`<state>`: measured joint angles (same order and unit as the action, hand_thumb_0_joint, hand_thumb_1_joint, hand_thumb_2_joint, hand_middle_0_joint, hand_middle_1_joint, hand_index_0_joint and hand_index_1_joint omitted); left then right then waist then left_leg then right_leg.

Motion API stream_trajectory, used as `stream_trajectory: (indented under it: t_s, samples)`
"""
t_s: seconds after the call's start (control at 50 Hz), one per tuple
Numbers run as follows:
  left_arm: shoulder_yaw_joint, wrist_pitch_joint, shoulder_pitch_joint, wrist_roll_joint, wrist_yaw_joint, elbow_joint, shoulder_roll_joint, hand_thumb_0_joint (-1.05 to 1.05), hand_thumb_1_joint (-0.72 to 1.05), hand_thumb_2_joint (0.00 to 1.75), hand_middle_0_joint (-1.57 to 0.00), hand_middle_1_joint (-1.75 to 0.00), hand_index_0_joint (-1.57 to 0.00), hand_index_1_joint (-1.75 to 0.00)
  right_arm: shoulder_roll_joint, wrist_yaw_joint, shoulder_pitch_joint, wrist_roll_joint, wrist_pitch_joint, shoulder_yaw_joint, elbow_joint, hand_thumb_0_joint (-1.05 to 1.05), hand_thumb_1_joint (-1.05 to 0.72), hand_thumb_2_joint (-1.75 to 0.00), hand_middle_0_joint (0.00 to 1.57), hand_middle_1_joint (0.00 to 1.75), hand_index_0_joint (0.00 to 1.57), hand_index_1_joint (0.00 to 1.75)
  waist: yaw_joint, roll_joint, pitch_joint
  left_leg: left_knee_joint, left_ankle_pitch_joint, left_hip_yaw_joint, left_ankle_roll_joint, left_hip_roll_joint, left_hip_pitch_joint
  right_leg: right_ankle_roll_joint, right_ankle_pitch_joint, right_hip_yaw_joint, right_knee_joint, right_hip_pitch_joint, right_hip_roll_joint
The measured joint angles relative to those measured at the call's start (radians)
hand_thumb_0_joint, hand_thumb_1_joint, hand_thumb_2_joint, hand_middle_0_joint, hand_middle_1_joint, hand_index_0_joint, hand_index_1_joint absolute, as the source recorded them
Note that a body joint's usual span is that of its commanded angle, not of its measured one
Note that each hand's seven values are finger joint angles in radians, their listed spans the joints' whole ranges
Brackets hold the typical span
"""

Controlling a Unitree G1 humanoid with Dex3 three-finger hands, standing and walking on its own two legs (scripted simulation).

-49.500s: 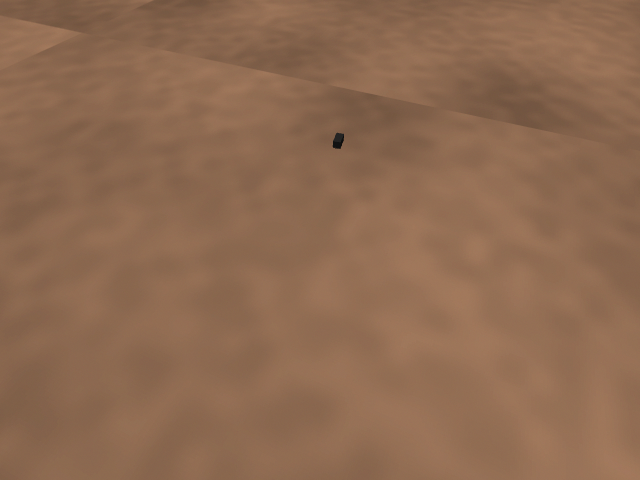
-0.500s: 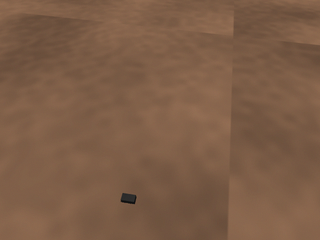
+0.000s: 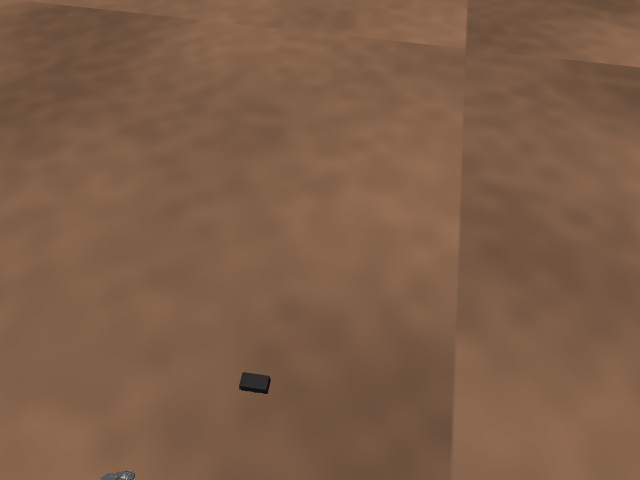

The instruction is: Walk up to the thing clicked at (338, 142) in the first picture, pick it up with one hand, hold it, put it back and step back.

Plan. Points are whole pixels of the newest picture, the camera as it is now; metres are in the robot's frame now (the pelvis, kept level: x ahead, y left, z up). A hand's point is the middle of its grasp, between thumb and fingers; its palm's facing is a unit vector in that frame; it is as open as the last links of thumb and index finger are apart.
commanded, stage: step back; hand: left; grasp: from above
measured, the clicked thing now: (255, 382) +0.47 +0.24 -0.76
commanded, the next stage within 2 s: none
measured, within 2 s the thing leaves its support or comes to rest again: neither
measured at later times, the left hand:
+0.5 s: hand out of the picture +0.05 +0.32 -0.18, palm faces -0.10 -0.93 -0.35, open 7.4 cm
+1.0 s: hand out of the picture -0.04 +0.32 -0.16, palm faces -0.04 -0.92 -0.38, open 7.4 cm
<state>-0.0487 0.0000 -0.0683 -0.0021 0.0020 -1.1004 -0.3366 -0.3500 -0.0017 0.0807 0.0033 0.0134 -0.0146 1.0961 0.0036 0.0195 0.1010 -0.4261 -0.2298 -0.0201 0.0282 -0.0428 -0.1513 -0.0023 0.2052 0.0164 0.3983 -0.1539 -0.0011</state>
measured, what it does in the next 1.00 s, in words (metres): walks backwards: right foot, then left foot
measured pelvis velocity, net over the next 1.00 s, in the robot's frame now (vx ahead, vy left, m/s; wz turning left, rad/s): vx -0.20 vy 0.07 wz -0.02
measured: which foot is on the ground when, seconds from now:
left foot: down 0.00-0.70, up 0.72-0.98, down 1.00-1.00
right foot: down 0.00-0.22, up 0.24-0.62, down 0.64-1.00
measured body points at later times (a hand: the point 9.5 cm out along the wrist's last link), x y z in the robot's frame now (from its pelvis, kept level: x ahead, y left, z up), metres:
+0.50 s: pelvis -0.08 +0.07 -0.01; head +0.01 +0.09 +0.43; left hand +0.06 +0.36 -0.15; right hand -0.01 -0.25 -0.12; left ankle -0.06 +0.14 -0.74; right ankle -0.12 -0.08 -0.68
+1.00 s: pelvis -0.20 +0.07 -0.02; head -0.14 +0.07 +0.42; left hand -0.04 +0.37 -0.13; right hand -0.12 -0.26 -0.14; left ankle -0.22 +0.19 -0.74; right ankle -0.12 -0.06 -0.74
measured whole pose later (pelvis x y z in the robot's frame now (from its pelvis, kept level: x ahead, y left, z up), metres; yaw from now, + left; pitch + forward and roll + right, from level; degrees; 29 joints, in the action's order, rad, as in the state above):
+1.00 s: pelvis -0.20 +0.07 -0.02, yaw -1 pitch -2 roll +0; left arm -0.07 -0.05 -0.09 0.04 0.01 -0.76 -0.36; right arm -0.41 0.02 0.17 0.01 0.03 -0.05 0.89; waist 0.01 0.00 0.18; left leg -0.68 -0.42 -0.06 0.02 0.03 -0.24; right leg -0.01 0.20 0.00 0.62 -0.39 0.00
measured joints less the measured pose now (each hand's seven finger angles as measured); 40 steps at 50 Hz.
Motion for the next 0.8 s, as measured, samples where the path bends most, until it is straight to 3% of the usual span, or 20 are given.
stream_trajectory:
  t_s: [0.04, 0.14, 0.18, 0.2, 0.24, 0.28, 0.32, 0.36, 0.42, 0.52, 0.62, 0.7, 0.76, 0.8]
  samples:
    - [-0.008, -0.006, 0.014, -0.001, 0.003, 0.028, -0.011, 0.0, 0.9, 0.9, -0.2, -0.3, -0.2, -0.3, -0.011, 0.0, -0.017, -0.005, 0.007, -0.008, -0.027, 0.01, -0.91, -0.9, 0.2, 0.3, 0.21, 0.3, 0.001, -0.002, 0.032, -0.082, -0.004, 0.002, -0.02, 0.004, -0.055, -0.001, 0.003, -0.001, 0.03, -0.029, -0.003]
    - [-0.017, -0.028, 0.032, 0.025, 0.007, 0.097, -0.036, 0.0, 0.9, 0.9, -0.2, -0.3, -0.21, -0.3, -0.041, -0.009, -0.019, -0.004, 0.031, -0.031, -0.089, 0.01, -0.91, -0.9, 0.2, 0.3, 0.2, 0.3, -0.001, -0.029, 0.073, -0.356, -0.224, -0.008, -0.064, 0.07, -0.165, 0.01, 0.014, -0.026, 0.111, -0.111, -0.036]
    - [-0.016, -0.039, 0.04, 0.03, 0.009, 0.121, -0.05, 0.0, 0.9, 0.9, -0.2, -0.3, -0.21, -0.3, -0.048, -0.012, 0.002, -0.004, 0.029, -0.037, -0.107, 0.01, -0.91, -0.9, 0.2, 0.3, 0.2, 0.3, 0.008, -0.037, 0.071, -0.33, -0.186, -0.003, -0.066, 0.071, -0.153, 0.025, 0.025, -0.025, 0.15, -0.148, -0.046]
    - [-0.015, -0.044, 0.044, 0.029, 0.01, 0.133, -0.056, 0.0, 0.9, 0.9, -0.2, -0.3, -0.21, -0.3, -0.052, -0.012, 0.015, -0.002, 0.025, -0.04, -0.114, 0.01, -0.91, -0.9, 0.2, 0.3, 0.2, 0.3, 0.014, -0.036, 0.068, -0.268, -0.109, 0.0, -0.065, 0.064, -0.131, 0.034, 0.036, -0.021, 0.178, -0.169, -0.047]
    - [-0.017, -0.056, 0.067, 0.019, 0.014, 0.155, -0.073, 0.0, 0.9, 0.9, -0.2, -0.3, -0.2, -0.3, -0.044, -0.005, 0.029, 0.013, 0.018, -0.049, -0.114, 0.01, -0.91, -0.9, 0.2, 0.3, 0.2, 0.3, 0.016, -0.06, 0.083, -0.222, -0.15, 0.006, -0.062, 0.076, -0.112, 0.018, 0.093, -0.053, 0.27, -0.219, -0.046]
    - [-0.023, -0.066, 0.084, 0.014, 0.025, 0.175, -0.085, 0.0, 0.9, 0.9, -0.2, -0.3, -0.2, -0.3, -0.019, -0.004, 0.039, 0.025, 0.017, -0.044, -0.115, 0.01, -0.91, -0.9, 0.2, 0.3, 0.2, 0.3, 0.007, -0.09, 0.111, -0.224, -0.138, 0.02, -0.072, 0.086, -0.113, -0.008, 0.246, -0.137, 0.409, -0.259, 0.012]
    - [-0.021, -0.068, 0.081, 0.014, 0.034, 0.184, -0.082, 0.0, 0.91, 0.9, -0.2, -0.3, -0.2, -0.3, -0.003, -0.003, 0.055, 0.028, 0.019, -0.038, -0.125, 0.01, -0.91, -0.9, 0.2, 0.3, 0.2, 0.3, 0.017, -0.086, 0.118, -0.202, -0.111, 0.013, -0.079, 0.076, -0.114, -0.019, 0.327, -0.167, 0.534, -0.287, 0.08]
    - [-0.014, -0.07, 0.068, 0.011, 0.034, 0.188, -0.074, 0.0, 0.91, 0.9, -0.2, -0.3, -0.2, -0.3, 0.005, 0.004, 0.065, 0.031, 0.021, -0.036, -0.135, 0.01, -0.91, -0.9, 0.2, 0.3, 0.21, 0.3, 0.025, -0.078, 0.113, -0.167, -0.082, 0.013, -0.084, 0.069, -0.116, -0.02, 0.322, -0.176, 0.637, -0.309, 0.12]
    - [-0.009, -0.067, 0.035, 0.013, 0.027, 0.2, -0.059, 0.0, 0.91, 0.9, -0.2, -0.3, -0.2, -0.3, 0.007, 0.018, 0.065, 0.027, 0.018, -0.035, -0.156, 0.01, -0.9, -0.9, 0.2, 0.3, 0.21, 0.3, 0.021, -0.067, 0.113, -0.138, -0.057, 0.034, -0.092, 0.065, -0.117, -0.01, 0.287, -0.174, 0.711, -0.307, 0.132]
    - [-0.01, -0.066, -0.018, 0.019, 0.018, 0.21, -0.045, 0.0, 0.9, 0.9, -0.2, -0.3, -0.2, -0.3, 0.014, 0.03, 0.049, 0.018, 0.007, -0.036, -0.196, 0.01, -0.9, -0.9, 0.2, 0.3, 0.21, 0.3, 0.016, -0.059, 0.117, -0.15, -0.047, 0.074, -0.098, 0.067, -0.126, 0.014, 0.265, -0.157, 0.582, -0.223, 0.092]
    - [-0.018, -0.058, -0.046, 0.027, 0.011, 0.214, -0.04, 0.0, 0.9, 0.9, -0.2, -0.3, -0.2, -0.3, 0.008, 0.022, 0.033, 0.015, 0.011, -0.03, -0.221, 0.01, -0.9, -0.9, 0.2, 0.3, 0.21, 0.3, 0.004, -0.043, 0.113, -0.222, -0.062, 0.111, -0.094, 0.058, -0.163, -0.003, 0.229, -0.101, 0.345, -0.127, 0.042]
    - [-0.02, -0.043, -0.06, 0.037, 0.003, 0.208, -0.015, 0.0, 0.9, 0.9, -0.2, -0.3, -0.2, -0.3, -0.016, 0.016, 0.02, 0.003, 0.026, -0.034, -0.207, 0.01, -0.9, -0.9, 0.2, 0.3, 0.21, 0.3, 0.017, 0.036, 0.106, -0.28, -0.065, 0.073, -0.074, 0.015, -0.191, -0.022, 0.132, -0.05, 0.246, -0.081, 0.077]
    - [-0.02, -0.041, -0.08, 0.041, -0.005, 0.231, -0.026, 0.0, 0.9, 0.9, -0.2, -0.3, -0.2, -0.3, -0.006, 0.015, 0.028, -0.001, 0.038, -0.032, -0.193, 0.01, -0.9, -0.9, 0.2, 0.3, 0.21, 0.3, -0.007, -0.003, 0.075, -0.467, -0.255, 0.001, -0.047, 0.092, -0.236, -0.037, 0.118, -0.069, 0.254, -0.106, 0.047]
    - [-0.023, -0.043, -0.081, 0.038, -0.001, 0.245, -0.025, 0.0, 0.9, 0.9, -0.2, -0.3, -0.2, -0.3, -0.012, 0.011, 0.039, -0.004, 0.038, -0.029, -0.194, 0.01, -0.9, -0.9, 0.2, 0.3, 0.21, 0.3, -0.018, -0.022, 0.064, -0.598, -0.289, -0.048, -0.04, 0.136, -0.255, -0.038, 0.087, -0.078, 0.224, -0.114, 0.028]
